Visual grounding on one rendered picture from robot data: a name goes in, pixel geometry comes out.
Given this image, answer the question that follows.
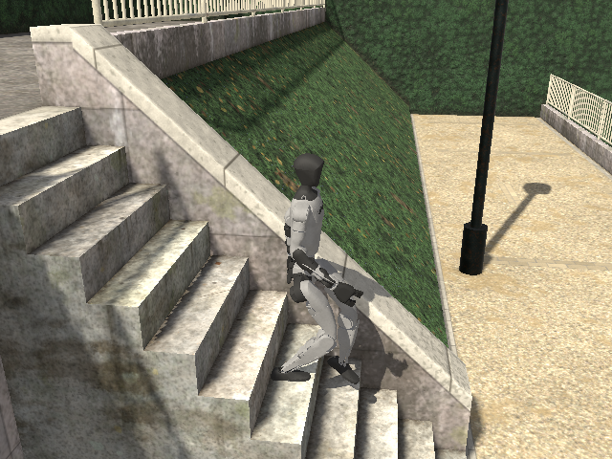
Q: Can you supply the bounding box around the robot left forearm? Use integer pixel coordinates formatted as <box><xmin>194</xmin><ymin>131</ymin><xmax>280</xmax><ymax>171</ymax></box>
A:
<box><xmin>284</xmin><ymin>223</ymin><xmax>291</xmax><ymax>256</ymax></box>

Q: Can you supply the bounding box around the robot left foot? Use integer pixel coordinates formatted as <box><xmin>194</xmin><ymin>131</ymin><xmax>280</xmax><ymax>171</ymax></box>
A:
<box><xmin>327</xmin><ymin>356</ymin><xmax>360</xmax><ymax>384</ymax></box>

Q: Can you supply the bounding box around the robot right forearm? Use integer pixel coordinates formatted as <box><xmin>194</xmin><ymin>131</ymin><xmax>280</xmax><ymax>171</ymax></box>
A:
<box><xmin>293</xmin><ymin>249</ymin><xmax>339</xmax><ymax>291</ymax></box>

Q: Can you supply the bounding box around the left robot hand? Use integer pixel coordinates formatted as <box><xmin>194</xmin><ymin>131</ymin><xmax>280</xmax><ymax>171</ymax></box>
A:
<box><xmin>287</xmin><ymin>256</ymin><xmax>295</xmax><ymax>284</ymax></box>

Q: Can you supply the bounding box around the right robot upper arm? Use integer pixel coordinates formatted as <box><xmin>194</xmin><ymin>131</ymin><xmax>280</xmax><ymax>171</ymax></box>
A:
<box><xmin>290</xmin><ymin>202</ymin><xmax>311</xmax><ymax>258</ymax></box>

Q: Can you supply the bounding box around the right robot thigh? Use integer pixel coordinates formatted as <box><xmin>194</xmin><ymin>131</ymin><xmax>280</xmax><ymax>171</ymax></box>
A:
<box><xmin>290</xmin><ymin>275</ymin><xmax>337</xmax><ymax>346</ymax></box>

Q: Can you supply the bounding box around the right robot hand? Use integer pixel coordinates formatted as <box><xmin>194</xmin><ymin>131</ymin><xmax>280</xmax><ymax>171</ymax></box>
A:
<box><xmin>333</xmin><ymin>282</ymin><xmax>363</xmax><ymax>307</ymax></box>

